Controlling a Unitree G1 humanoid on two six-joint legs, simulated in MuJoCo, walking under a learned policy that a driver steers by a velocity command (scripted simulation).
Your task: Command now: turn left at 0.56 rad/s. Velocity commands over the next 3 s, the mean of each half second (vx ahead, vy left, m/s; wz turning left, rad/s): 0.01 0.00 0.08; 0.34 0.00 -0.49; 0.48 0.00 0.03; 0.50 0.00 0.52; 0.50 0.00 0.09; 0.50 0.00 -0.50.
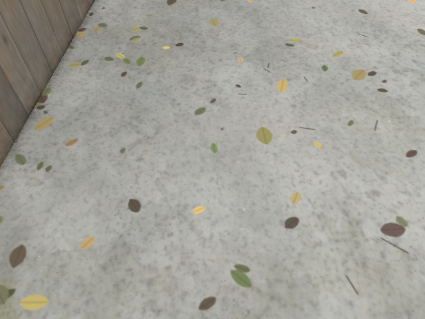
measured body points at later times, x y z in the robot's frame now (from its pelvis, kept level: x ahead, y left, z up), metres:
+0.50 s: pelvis +0.01 +0.05 -0.01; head +0.03 +0.05 +0.44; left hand +0.08 +0.34 -0.13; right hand +0.19 -0.20 -0.11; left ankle +0.00 +0.15 -0.75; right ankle -0.01 -0.09 -0.71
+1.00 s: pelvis +0.15 -0.02 +0.00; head +0.18 -0.06 +0.44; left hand +0.22 +0.26 -0.11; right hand +0.32 -0.32 -0.09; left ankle +0.39 +0.08 -0.70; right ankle -0.02 -0.08 -0.75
